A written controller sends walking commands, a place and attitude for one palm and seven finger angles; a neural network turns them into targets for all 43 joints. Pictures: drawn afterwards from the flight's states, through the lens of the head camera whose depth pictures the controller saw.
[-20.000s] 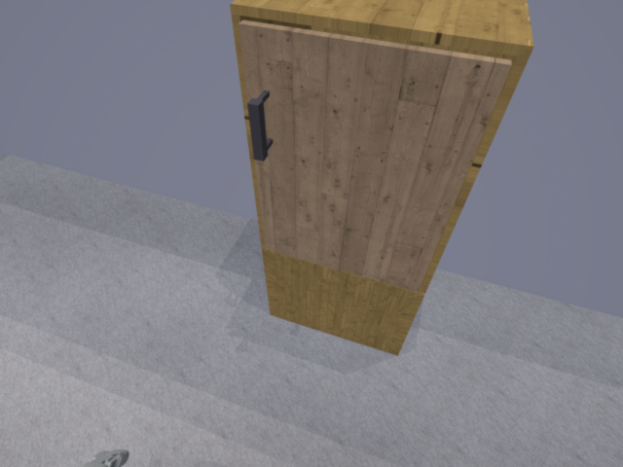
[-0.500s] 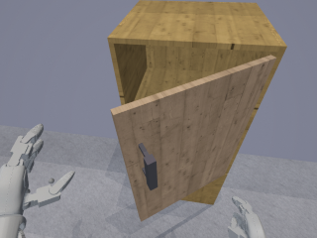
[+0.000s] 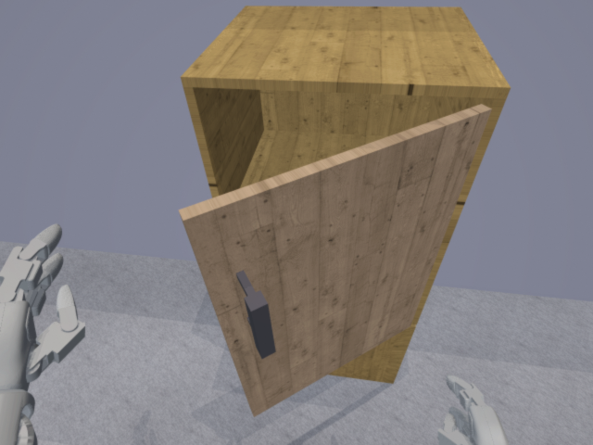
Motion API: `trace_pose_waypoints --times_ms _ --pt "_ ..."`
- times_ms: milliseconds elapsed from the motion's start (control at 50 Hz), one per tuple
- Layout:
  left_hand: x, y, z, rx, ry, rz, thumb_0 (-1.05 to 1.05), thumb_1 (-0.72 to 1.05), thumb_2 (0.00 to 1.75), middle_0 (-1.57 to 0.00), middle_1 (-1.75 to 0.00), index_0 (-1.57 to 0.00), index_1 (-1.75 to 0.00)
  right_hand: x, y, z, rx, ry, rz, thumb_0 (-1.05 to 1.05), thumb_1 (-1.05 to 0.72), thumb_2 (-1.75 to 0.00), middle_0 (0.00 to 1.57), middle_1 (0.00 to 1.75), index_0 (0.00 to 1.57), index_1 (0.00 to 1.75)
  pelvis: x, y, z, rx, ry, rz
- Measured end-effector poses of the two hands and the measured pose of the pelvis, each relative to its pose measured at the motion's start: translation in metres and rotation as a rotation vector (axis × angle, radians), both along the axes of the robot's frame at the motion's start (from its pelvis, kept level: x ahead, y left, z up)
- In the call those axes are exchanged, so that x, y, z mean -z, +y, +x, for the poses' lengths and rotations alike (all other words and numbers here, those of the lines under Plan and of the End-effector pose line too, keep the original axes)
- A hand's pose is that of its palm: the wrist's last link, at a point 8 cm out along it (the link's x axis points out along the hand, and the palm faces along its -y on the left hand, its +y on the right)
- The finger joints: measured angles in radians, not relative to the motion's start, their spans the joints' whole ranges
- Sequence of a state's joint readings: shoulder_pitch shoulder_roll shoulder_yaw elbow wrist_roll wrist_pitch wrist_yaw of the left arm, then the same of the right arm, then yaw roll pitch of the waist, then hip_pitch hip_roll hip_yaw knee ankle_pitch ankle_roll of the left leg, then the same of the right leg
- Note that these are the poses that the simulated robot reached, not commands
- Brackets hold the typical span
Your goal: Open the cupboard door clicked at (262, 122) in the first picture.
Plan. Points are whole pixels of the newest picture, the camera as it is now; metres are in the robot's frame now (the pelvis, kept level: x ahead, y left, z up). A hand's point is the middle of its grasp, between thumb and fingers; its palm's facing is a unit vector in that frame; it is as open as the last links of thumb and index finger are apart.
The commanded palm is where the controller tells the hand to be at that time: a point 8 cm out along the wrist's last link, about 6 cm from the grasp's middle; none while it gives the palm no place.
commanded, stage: draw the hand back to the body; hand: left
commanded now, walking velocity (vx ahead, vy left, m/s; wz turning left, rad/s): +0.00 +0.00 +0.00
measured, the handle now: (254, 314) +0.26 +0.09 +0.07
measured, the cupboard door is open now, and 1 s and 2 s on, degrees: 37 37 37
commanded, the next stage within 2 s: step back with the hand held close in 0.06 s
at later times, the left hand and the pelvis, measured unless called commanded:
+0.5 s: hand (73, 345) +0.17 +0.26 +0.14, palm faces +0.30 -0.82 -0.49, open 7.4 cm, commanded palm +0.11 +0.31 +0.17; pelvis -0.04 +0.01 +0.00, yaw -2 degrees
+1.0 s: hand out of the picture +0.06 +0.29 +0.15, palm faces +0.45 -0.78 -0.44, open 7.4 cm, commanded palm +0.00 +0.34 +0.17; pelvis -0.13 +0.03 -0.02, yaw +1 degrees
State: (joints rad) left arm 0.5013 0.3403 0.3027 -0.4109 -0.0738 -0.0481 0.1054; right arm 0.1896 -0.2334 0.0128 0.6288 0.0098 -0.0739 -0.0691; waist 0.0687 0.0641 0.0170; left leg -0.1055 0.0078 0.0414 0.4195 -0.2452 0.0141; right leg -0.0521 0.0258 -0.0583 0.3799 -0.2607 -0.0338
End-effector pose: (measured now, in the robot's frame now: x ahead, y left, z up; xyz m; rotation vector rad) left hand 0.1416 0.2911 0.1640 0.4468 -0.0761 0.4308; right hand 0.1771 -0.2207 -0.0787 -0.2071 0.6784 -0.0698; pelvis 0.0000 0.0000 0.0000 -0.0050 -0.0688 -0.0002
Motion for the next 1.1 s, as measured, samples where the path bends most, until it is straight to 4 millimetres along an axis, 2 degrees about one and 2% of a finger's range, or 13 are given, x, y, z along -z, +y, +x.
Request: trace_pose_waypoints --times_ms 200,300,440,540,680,800,940,1000,1100 --pt "-0.006 -0.001 -0.007 -0.015 -0.025 0.015 0.02 0.89 0.90 -0.21 -0.30 -0.21 -0.30 0.001 -0.002 -0.004 0.003 -0.010 0.017 0.02 -0.91 -0.90 0.20 0.30 0.20 0.30 0.000 -0.005 -0.007 -0.001 -0.014 0.000" --pt "-0.011 0.008 -0.004 -0.006 -0.040 0.069 0.02 0.89 0.90 -0.22 -0.30 -0.22 -0.30 0.001 -0.003 -0.011 0.009 0.012 0.015 0.02 -0.91 -0.90 0.20 0.30 0.20 0.30 0.000 -0.005 -0.015 0.000 0.019 -0.010" --pt "0.005 0.003 -0.004 0.084 0.045 0.070 0.02 0.89 0.90 -0.21 -0.30 -0.21 -0.30 -0.001 -0.012 -0.033 0.087 0.044 -0.022 0.02 -0.90 -0.90 0.20 0.30 0.20 0.30 0.001 0.007 -0.028 0.024 0.053 -0.007" --pt "0.001 0.010 -0.014 0.129 0.029 0.104 0.02 0.89 0.90 -0.22 -0.30 -0.22 -0.30 -0.005 -0.013 -0.054 0.133 0.057 -0.053 0.02 -0.91 -0.90 0.20 0.30 0.20 0.30 0.004 0.015 -0.042 0.030 0.056 -0.005" --pt "-0.014 0.028 -0.043 0.114 -0.060 0.174 0.02 0.89 0.90 -0.22 -0.30 -0.22 -0.30 -0.006 0.001 -0.082 0.131 0.028 -0.058 0.02 -0.91 -0.90 0.20 0.30 0.20 0.30 0.010 0.026 -0.069 0.029 0.047 0.001" --pt "-0.007 0.033 -0.078 0.065 -0.081 0.181 0.02 0.89 0.90 -0.22 -0.30 -0.22 -0.30 0.005 0.014 -0.105 0.093 0.005 -0.032 0.02 -0.90 -0.90 0.20 0.30 0.20 0.30 0.018 0.029 -0.095 0.008 0.029 -0.004" --pt "-0.002 0.033 -0.117 0.031 -0.126 0.146 0.02 0.89 0.90 -0.22 -0.30 -0.22 -0.30 0.020 0.020 -0.139 0.041 0.077 -0.047 0.02 -0.90 -0.90 0.20 0.30 0.20 0.30 0.023 0.029 -0.123 -0.026 0.033 -0.003" --pt "-0.003 0.036 -0.128 0.055 -0.171 0.138 0.02 0.88 0.90 -0.22 -0.30 -0.22 -0.30 0.018 0.021 -0.155 0.046 0.100 -0.076 0.02 -0.90 -0.90 0.20 0.30 0.21 0.30 0.024 0.034 -0.132 -0.024 0.039 -0.001" --pt "-0.010 0.054 -0.138 0.055 -0.224 0.169 0.02 0.88 0.90 -0.22 -0.30 -0.22 -0.30 0.013 0.029 -0.177 0.059 0.079 -0.103 0.02 -0.90 -0.90 0.20 0.30 0.20 0.30 0.023 0.042 -0.158 -0.032 0.036 -0.015"
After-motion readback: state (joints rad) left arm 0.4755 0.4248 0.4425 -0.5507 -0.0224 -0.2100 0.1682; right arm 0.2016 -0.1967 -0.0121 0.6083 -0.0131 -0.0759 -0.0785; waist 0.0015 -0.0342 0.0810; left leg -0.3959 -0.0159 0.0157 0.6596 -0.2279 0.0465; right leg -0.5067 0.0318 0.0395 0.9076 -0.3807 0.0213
